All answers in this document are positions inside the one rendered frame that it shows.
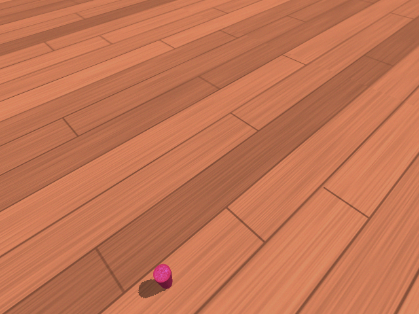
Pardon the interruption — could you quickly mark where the cup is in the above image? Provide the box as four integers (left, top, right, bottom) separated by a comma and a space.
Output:
153, 264, 173, 289

